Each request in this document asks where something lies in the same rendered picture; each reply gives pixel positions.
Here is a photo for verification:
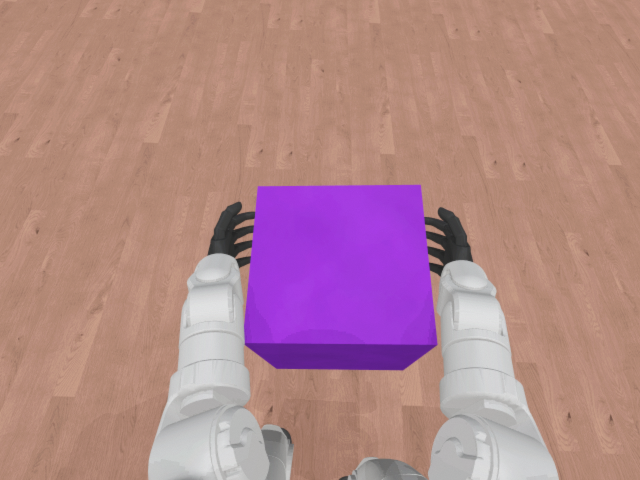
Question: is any right robot hand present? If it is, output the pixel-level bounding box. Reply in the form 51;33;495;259
424;207;473;277

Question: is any right robot shin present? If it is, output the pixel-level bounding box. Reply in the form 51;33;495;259
355;457;378;470

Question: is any left robot upper arm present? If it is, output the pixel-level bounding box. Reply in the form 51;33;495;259
149;404;269;480

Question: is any right robot thigh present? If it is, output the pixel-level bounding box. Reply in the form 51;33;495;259
348;459;428;480

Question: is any right robot upper arm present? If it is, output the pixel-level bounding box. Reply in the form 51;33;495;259
428;413;559;480

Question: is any right robot forearm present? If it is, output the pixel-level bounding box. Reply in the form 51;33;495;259
436;260;549;452

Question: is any carton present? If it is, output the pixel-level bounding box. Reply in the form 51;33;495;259
244;185;438;370

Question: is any left robot hand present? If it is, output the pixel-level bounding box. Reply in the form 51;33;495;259
207;202;255;268

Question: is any left robot forearm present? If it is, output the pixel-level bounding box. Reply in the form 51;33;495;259
148;253;251;479

